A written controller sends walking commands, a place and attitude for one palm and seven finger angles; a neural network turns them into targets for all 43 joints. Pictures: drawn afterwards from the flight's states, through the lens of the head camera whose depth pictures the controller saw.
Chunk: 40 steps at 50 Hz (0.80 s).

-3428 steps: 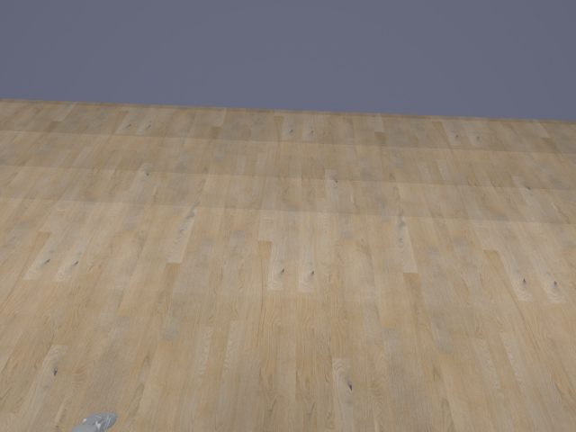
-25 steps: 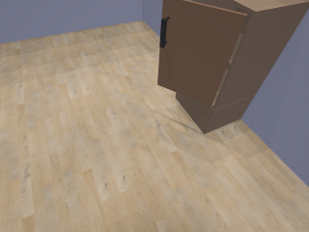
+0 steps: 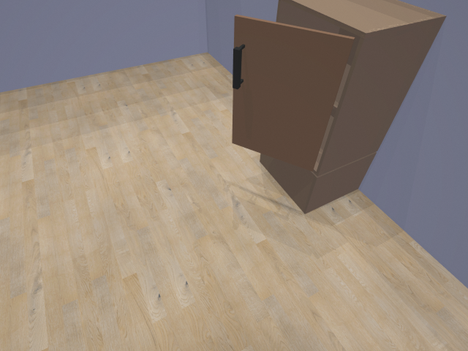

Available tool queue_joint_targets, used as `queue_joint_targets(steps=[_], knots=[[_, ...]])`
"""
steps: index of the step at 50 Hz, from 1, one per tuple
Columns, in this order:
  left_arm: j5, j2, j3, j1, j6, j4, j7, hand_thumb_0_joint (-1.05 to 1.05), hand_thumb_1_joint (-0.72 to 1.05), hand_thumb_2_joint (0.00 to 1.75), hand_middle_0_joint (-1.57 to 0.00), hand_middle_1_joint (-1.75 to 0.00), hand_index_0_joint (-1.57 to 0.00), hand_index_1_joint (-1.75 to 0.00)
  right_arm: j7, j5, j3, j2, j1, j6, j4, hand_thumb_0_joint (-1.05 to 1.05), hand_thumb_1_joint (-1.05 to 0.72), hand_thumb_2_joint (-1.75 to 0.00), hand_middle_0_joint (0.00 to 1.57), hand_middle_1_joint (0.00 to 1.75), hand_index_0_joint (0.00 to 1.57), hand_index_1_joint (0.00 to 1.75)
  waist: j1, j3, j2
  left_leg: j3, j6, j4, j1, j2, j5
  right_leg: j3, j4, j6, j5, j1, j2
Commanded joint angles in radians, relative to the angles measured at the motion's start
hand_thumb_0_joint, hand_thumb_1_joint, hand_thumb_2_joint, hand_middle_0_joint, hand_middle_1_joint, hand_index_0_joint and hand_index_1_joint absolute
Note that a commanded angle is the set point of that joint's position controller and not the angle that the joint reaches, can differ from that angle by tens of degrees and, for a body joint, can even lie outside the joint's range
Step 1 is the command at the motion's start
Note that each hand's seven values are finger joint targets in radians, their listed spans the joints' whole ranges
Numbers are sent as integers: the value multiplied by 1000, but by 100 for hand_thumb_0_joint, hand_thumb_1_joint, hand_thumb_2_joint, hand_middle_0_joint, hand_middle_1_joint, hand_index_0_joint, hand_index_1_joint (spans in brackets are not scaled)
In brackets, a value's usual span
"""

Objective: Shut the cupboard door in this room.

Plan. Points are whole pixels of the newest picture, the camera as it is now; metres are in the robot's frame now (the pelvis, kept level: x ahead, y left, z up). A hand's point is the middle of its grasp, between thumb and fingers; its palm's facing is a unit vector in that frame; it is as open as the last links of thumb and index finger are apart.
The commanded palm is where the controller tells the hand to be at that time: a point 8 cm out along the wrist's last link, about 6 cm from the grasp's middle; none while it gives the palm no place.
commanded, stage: let the arm hang, fingers relaxed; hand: left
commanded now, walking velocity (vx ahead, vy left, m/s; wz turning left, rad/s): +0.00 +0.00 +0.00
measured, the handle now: (239, 66) +1.11 +0.02 -0.02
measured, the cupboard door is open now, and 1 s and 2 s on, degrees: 34 34 34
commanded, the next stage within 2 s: look to check the result in 0.12 s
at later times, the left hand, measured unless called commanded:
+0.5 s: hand out of the picture -0.01 +0.16 -0.17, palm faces +0.02 -0.98 -0.18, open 7.4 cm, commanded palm none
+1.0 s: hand out of the picture +0.05 +0.18 -0.18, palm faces +0.09 -0.98 -0.18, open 7.3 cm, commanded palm none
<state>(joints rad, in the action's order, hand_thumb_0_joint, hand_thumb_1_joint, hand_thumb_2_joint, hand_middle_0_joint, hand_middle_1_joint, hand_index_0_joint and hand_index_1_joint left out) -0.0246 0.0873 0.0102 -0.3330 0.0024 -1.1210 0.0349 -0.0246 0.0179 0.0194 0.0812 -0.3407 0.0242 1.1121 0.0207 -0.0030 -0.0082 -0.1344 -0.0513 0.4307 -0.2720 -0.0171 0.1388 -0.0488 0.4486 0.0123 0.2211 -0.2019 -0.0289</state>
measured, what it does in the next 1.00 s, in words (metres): shifts its weight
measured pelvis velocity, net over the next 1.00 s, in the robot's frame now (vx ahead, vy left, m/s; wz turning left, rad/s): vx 0.06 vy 0.00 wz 0.07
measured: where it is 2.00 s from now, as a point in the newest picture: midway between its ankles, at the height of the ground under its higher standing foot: (223, 329)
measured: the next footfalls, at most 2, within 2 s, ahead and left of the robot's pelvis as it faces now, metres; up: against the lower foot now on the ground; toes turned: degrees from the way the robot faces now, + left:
right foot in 1.60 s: +0.45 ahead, -0.05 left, +0.00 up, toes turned +22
left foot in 2.00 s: +0.36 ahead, +0.18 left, +0.00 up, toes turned +47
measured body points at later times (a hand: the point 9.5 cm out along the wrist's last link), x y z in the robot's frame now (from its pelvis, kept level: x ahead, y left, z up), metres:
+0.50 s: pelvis +0.02 +0.00 +0.00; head +0.03 +0.00 +0.45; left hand -0.01 +0.22 -0.16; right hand +0.00 -0.22 -0.16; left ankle +0.06 +0.09 -0.74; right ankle +0.01 -0.13 -0.74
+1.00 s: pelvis +0.06 +0.00 +0.00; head +0.07 +0.01 +0.45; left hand +0.05 +0.23 -0.16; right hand +0.05 -0.23 -0.16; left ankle +0.06 +0.09 -0.74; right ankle +0.01 -0.13 -0.74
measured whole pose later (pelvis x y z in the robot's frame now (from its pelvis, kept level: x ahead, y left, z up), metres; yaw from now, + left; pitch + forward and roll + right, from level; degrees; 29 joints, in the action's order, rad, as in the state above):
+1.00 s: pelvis +0.06 +0.00 +0.00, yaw +4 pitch +0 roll -1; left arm -0.03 0.16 0.04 -0.28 0.00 -1.09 0.01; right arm -0.01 0.02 0.03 0.15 -0.32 0.03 1.10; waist 0.02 0.03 0.00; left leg -0.08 -0.03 0.58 -0.28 0.00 0.33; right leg -0.11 0.48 0.01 0.34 -0.13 -0.05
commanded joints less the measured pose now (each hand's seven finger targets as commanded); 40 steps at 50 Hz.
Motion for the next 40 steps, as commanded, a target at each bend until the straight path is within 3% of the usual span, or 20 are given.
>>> queue_joint_targets(steps=[1,6,12,26,40], knots=[[2,94,14,-104,-6,3,8,0,90,90,-20,-30,-20,-30,-8,1,17,103,-83,-12,-14,0,-90,-90,20,30,20,30,-6,134,-14,168,12,-149,2,-89,254,83,-127,-43,131,-130,-49],[2,100,14,-98,-8,2,7,0,90,90,-20,-30,-20,-30,-10,-1,16,114,-75,-18,-15,0,-90,-90,20,30,20,30,-5,114,-24,174,12,-159,26,-98,236,78,-121,-41,83,-105,-48],[4,120,12,-88,-14,-5,6,0,90,90,-20,-30,-20,-30,-10,-6,15,129,-71,-20,-13,0,-90,-90,20,30,20,30,-2,89,9,158,14,-138,62,-95,166,86,-141,-45,62,-81,-58],[6,156,11,-45,-15,-16,2,0,90,90,-20,-30,-20,-30,-10,-7,14,168,-20,-26,-5,0,-90,-90,20,30,20,30,-4,99,12,149,16,-149,96,-101,120,89,-155,-43,24,-53,-67],[9,170,9,1,-19,-13,1,0,90,90,-20,-30,-20,-30,-9,-5,7,181,15,-35,1,0,-90,-90,20,30,20,30,-5,62,4,144,21,-139,133,-100,11,74,-155,-35,-44,11,-78]])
